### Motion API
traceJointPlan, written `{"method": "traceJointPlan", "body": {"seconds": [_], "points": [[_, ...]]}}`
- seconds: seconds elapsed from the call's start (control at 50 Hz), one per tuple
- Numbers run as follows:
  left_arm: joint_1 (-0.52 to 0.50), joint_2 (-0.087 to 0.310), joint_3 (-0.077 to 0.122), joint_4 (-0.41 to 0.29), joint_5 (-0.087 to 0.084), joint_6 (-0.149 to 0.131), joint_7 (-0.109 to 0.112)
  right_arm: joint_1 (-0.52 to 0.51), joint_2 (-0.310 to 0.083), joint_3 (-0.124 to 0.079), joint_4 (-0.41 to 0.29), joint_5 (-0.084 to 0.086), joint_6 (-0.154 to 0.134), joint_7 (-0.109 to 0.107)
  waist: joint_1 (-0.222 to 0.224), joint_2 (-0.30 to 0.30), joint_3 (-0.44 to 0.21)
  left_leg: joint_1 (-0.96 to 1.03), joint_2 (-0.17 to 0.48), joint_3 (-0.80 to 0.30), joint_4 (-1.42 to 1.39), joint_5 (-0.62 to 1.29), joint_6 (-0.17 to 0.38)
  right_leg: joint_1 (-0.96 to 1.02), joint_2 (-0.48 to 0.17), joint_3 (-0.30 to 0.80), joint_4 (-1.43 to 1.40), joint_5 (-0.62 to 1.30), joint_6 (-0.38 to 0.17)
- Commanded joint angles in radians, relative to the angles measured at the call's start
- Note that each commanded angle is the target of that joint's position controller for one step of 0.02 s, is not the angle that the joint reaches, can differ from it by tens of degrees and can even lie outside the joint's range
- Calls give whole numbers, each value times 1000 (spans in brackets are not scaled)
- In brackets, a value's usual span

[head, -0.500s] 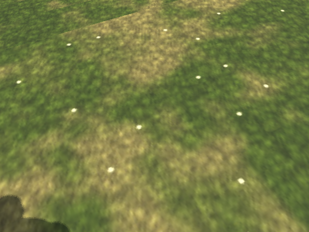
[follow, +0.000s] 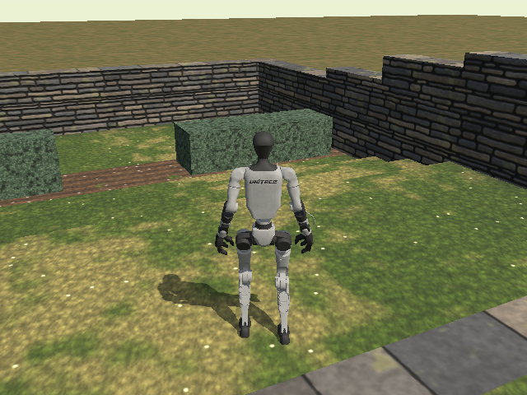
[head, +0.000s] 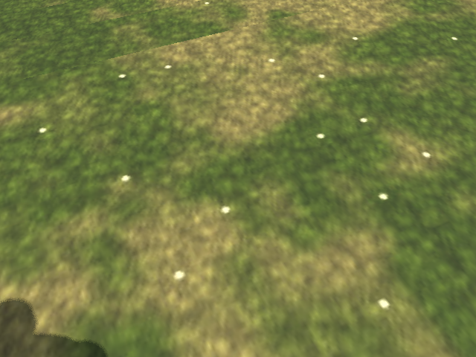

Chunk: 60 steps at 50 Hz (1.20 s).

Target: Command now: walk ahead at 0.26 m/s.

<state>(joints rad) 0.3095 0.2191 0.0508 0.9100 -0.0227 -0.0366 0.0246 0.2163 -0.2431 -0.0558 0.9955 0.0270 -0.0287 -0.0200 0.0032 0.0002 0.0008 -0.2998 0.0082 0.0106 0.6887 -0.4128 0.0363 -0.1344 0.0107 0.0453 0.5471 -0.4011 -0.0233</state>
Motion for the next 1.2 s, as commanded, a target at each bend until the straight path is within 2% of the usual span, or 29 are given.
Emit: {"method": "traceJointPlan", "body": {"seconds": [0.02, 0.06, 0.08, 0.1, 0.12, 0.16, 0.2, 0.24, 0.32, 0.4, 0.46, 0.48, 0.5, 0.52, 0.54, 0.56, 0.58, 0.62, 0.74, 0.86, 0.88, 0.9, 0.92, 0.94, 0.96, 0.98, 1.02, 1.1, 1.2], "points": [[-52, 172, 37, -47, -11, -31, 2, -53, -70, -12, -65, 11, -68, 25, -26, -168, 169, -91, 19, 12, -91, -6, 57, -103, -260, 342, -300, -187, -183], [-127, 138, 26, -68, -8, -31, -4, 156, -107, -36, 27, 0, -76, 32, -114, -79, 84, 265, 8, -30, -215, 148, 58, -270, -132, 158, -113, 34, -100], [-153, 76, 9, -105, -5, -42, -2, 273, -207, -64, 55, -1, -78, 34, -137, 186, 41, 400, 186, -365, -378, 23, 147, -424, 20, -34, 228, 76, -14], [-158, 92, 16, -125, -12, -59, 2, 343, -224, -61, 63, -15, -84, 47, -153, 301, 5, 490, 360, -725, -519, 3, 260, -584, 65, 10, 489, -161, 7], [-130, 128, 27, -113, -30, -69, -4, 250, -156, -35, 41, -23, -91, 48, -93, 171, 55, 452, 376, -679, -502, -4, 252, -657, -3, 78, 619, -137, -17], [-112, 125, 30, -88, -16, -76, -8, 121, -121, -18, -9, -21, -90, 49, -35, 94, 91, 370, 290, -454, -476, 310, 192, -644, -68, 34, 614, 24, -34], [-134, 125, 40, -89, 12, -71, -9, 119, -79, 2, -12, -19, -71, 42, -25, 86, 55, 328, 218, -279, -454, 700, 151, -549, -87, -5, 513, 101, -9], [-160, 80, 30, -99, 12, -60, -12, 152, -93, 3, -8, -24, -52, 21, -23, 97, 30, 316, 176, -202, -430, 895, 150, -501, -53, -41, 396, 148, 30], [-291, 71, 17, -145, 4, -38, -4, 153, -175, -20, -33, -20, -19, -11, -37, 112, 18, 209, 141, -165, -398, 875, 134, -384, 7, -56, 127, 279, 60], [-314, 122, 27, -158, 2, -29, -7, 136, -164, -32, -48, -2, -3, -19, -25, 133, 5, 181, 159, -245, -355, 748, 112, -290, 18, -2, 11, 342, 53], [-201, 181, 50, -121, 18, -47, -4, 58, -159, -40, -91, 4, 0, -25, 45, 106, -43, 174, 112, -284, -210, 679, 67, -108, 7, 10, -141, 436, 2], [-117, 232, 63, -110, 37, -53, 3, 61, -125, -31, -119, -9, -1, -23, 63, 20, -148, 102, 43, -251, -46, 544, 33, 91, -109, 94, -136, 640, -51], [-86, 279, 65, -117, 49, -42, 11, 172, -32, -10, -124, -34, -1, -20, 8, -219, -259, -120, -109, -166, 218, -114, -21, 352, -341, 313, -73, 1033, -169], [-90, 250, 56, -124, 42, -26, 4, 270, -61, -12, -122, -9, 8, -19, -13, -312, -356, -217, -112, -146, 445, -362, -47, 351, -495, 533, -155, 840, -295], [-168, 177, 36, -152, 30, -22, 2, 232, -147, -37, -114, 5, 25, -24, -21, -168, -237, -271, -49, -146, 534, -290, -67, 231, -436, 476, -203, 625, -271], [-227, 144, 25, -164, 25, -18, 4, 155, -170, -48, -133, 7, 42, -30, -21, -104, -143, -299, -13, -114, 549, -205, -83, 127, -365, 341, -221, 494, -221], [-267, 133, 19, -166, 29, -13, 4, 136, -165, -54, -137, 2, 61, -37, -31, -82, -99, -280, 13, -106, 536, -148, -97, 32, -314, 253, -247, 395, -195], [-293, 156, 24, -153, 48, -5, 8, 130, -137, -54, -163, -7, 81, -38, -46, -133, -56, -198, 28, -68, 502, -64, -107, -119, -262, 138, -298, 314, -188], [-291, 208, 40, -131, 35, 3, 32, 44, -105, -35, -250, -13, 79, -13, -23, -117, -90, -121, 67, -22, 238, 25, -92, -112, -312, 30, -330, 345, -235], [-292, 244, 52, -121, 1, 27, 18, 78, -143, -49, -265, -13, 88, 25, -60, -112, -95, 73, 23, 63, -87, 147, -7, -111, -316, -65, -229, 267, -150], [-256, 218, 48, -105, -5, 33, 16, 113, -162, -59, -253, -18, 90, 23, -66, -78, -93, 149, 4, 48, -171, 187, 26, -156, -285, -104, -146, 211, -95], [-212, 167, 38, -94, 5, 40, 6, 137, -228, -78, -257, -20, 91, 11, -53, 103, -52, 223, 120, -152, -325, 329, 93, -294, -192, -203, 76, 73, 1], [-248, 134, 28, -154, 42, 39, 4, 108, -350, -96, -300, -28, 88, -3, -21, 357, -6, 248, 368, -536, -389, 511, 266, -574, -25, -221, 328, -253, 91], [-358, 174, 42, -178, 41, 32, 10, 110, -317, -87, -314, -68, 59, 4, -82, 224, -43, 162, 370, -559, -429, 433, 328, -568, -12, -34, 508, -258, 72], [-337, 190, 50, -175, 19, 34, 12, 53, -294, -80, -321, -69, 34, 5, -35, 174, -35, 149, 318, -466, -431, 375, 276, -572, -30, 6, 551, -155, 49], [-286, 200, 58, -145, 17, 37, 19, -12, -268, -77, -334, -43, 22, 2, 0, 131, -29, 148, 264, -396, -419, 327, 210, -568, -45, 19, 549, -59, 41], [-253, 207, 65, -117, 32, 39, 27, -47, -211, -54, -347, -19, 19, -7, 14, 124, -47, 140, 218, -337, -402, 391, 167, -531, -42, 20, 570, 43, 52], [-241, 174, 57, -111, 17, 29, 20, 5, -182, -39, -346, -27, 21, -18, 1, 117, -87, 228, 196, -295, -375, 525, 175, -509, -30, 18, 497, 120, 80], [-271, 158, 40, -115, 14, 25, -1, 28, -196, -39, -331, -30, 31, -19, -37, 142, -71, 219, 185, -305, -392, 358, 188, -396, -44, 2, 250, 118, 102]]}}
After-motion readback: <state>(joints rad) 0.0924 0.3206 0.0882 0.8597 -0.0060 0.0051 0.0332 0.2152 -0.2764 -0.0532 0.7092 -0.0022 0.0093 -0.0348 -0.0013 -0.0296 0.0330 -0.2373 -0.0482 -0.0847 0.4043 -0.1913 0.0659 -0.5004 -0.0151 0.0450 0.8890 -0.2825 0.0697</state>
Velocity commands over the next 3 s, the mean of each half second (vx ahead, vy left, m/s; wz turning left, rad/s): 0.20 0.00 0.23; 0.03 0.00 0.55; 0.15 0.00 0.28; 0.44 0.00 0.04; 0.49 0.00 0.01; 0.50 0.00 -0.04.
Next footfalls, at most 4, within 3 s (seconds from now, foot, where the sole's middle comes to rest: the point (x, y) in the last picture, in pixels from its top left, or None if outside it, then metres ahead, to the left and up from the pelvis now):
0.48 right None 0.31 -0.08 -0.77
0.90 left None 0.17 0.14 -0.77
1.42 right None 0.31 -0.03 -0.77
1.84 left None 0.45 0.37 -0.77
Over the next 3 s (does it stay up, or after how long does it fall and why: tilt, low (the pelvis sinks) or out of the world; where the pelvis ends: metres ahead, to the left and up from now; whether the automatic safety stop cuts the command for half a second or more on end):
stays up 0.90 0.55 -0.01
